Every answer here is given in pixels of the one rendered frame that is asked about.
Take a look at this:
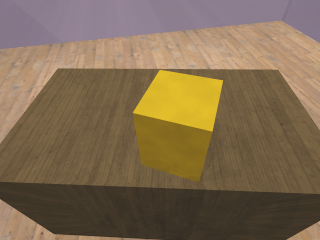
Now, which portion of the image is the pedestal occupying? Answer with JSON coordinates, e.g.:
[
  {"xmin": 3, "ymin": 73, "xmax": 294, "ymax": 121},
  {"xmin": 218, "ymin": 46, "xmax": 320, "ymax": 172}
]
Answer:
[{"xmin": 0, "ymin": 68, "xmax": 320, "ymax": 240}]

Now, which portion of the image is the carton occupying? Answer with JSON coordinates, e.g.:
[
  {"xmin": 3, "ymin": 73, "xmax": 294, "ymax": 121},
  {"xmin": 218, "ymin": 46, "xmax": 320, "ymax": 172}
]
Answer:
[{"xmin": 133, "ymin": 70, "xmax": 223, "ymax": 182}]

